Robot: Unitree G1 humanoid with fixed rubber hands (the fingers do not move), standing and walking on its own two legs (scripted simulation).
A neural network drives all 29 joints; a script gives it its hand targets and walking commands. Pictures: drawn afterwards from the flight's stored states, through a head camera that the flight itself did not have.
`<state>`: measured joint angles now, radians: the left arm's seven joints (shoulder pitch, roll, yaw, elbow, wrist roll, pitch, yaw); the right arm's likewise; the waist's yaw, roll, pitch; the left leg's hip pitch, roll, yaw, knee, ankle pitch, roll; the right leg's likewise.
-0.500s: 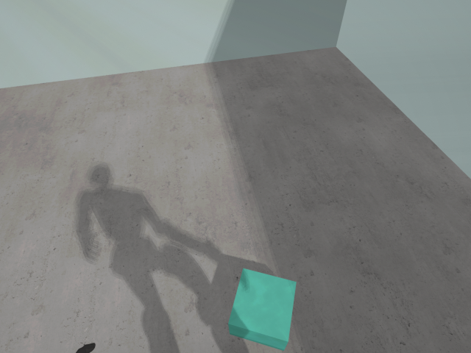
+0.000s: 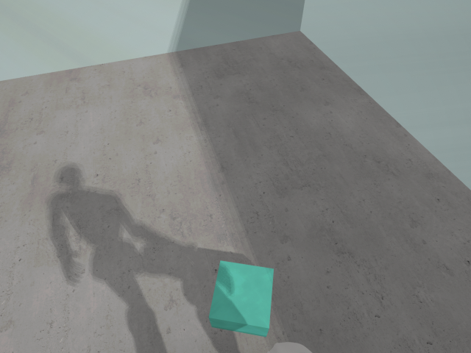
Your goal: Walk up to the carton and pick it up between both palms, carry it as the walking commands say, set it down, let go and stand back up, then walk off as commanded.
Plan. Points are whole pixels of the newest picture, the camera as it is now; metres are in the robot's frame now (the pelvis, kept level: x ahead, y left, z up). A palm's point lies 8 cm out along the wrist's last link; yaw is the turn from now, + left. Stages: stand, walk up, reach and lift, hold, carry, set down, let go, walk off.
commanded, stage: walk off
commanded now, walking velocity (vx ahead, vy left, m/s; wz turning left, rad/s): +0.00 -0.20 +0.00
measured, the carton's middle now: (242, 298) +0.40 -0.01 -0.70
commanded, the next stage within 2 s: stand in 1.30 s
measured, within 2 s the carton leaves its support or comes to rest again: neither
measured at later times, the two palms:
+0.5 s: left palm out of the picture +0.05 +0.12 -0.16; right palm out of the picture +0.00 -0.37 -0.12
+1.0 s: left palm out of the picture +0.09 -0.02 -0.12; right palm out of the picture -0.09 -0.52 -0.14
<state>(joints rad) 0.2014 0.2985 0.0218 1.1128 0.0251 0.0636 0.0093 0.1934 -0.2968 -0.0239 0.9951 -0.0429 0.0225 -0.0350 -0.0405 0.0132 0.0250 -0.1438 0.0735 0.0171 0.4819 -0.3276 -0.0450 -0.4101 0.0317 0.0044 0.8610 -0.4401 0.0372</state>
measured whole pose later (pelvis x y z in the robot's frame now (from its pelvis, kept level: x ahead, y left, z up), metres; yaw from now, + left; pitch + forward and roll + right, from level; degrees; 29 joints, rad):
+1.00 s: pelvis -0.02 -0.25 +0.00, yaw -8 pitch +0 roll +0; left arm 0.20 0.21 0.04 0.95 0.04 0.04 0.00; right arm 0.30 -0.26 -0.09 1.06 -0.03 0.07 -0.06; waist -0.04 0.04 0.05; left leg -0.45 0.12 0.05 1.04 -0.52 0.00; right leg -0.28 -0.04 -0.08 0.49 -0.22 -0.01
